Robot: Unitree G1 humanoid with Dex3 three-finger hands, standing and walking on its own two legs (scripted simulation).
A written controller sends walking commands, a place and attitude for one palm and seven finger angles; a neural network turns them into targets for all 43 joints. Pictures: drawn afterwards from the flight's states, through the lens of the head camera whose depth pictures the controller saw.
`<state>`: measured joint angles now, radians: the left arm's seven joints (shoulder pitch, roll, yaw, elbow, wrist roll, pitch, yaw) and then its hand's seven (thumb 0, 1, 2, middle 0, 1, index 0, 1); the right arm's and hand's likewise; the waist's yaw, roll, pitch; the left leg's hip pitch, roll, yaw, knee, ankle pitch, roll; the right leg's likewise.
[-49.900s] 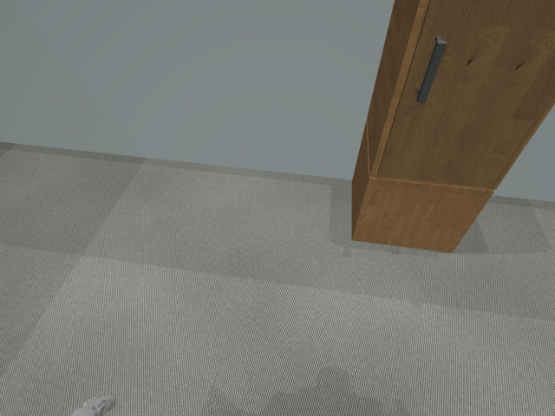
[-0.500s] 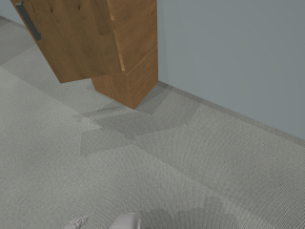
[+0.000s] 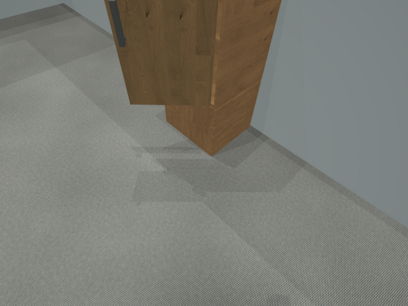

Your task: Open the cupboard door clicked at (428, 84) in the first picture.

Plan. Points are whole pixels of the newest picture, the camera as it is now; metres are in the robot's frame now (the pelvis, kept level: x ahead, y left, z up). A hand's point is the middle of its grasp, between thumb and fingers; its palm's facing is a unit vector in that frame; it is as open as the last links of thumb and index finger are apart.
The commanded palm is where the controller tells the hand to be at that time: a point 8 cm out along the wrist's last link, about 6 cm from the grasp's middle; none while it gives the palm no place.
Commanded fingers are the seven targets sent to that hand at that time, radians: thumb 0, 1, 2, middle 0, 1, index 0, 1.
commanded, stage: take the last steps up to it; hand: left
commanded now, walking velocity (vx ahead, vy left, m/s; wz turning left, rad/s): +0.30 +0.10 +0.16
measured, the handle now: (118, 22) +0.99 +0.40 +0.06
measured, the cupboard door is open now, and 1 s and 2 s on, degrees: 46 46 46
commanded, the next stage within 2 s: come to a stop and stand still in 1.18 s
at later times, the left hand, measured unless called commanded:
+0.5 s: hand out of the picture +0.05 +0.22 -0.20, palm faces +0.18 -0.97 -0.13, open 7.4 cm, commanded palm none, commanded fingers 0.00 0.90 0.90 -0.20 -0.30 -0.20 -0.30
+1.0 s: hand (128, 195) +0.41 +0.25 -0.16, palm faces +0.02 -0.98 -0.20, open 7.3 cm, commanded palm none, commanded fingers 0.00 0.90 0.90 -0.20 -0.30 -0.20 -0.30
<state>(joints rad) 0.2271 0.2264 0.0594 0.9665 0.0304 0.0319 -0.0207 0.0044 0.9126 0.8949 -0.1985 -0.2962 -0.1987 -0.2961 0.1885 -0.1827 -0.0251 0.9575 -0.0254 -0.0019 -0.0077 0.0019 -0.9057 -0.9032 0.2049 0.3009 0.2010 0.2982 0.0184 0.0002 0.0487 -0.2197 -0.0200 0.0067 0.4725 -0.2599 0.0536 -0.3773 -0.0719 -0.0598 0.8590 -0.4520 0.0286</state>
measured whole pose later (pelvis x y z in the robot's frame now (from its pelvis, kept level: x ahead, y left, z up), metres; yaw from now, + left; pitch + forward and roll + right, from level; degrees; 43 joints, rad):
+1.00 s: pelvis +0.30 +0.07 -0.01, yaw +2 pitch +0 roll +1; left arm 0.13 0.16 0.05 0.98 0.03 -0.06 -0.02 0.00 0.91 0.89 -0.20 -0.30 -0.20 -0.30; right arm 0.39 -0.14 -0.03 1.14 -0.02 -0.03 0.00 0.00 -0.91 -0.90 0.20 0.30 0.20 0.30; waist -0.04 0.02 0.06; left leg -0.20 0.04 0.13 0.78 -0.49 0.01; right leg -0.32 -0.05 -0.12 0.59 -0.28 -0.04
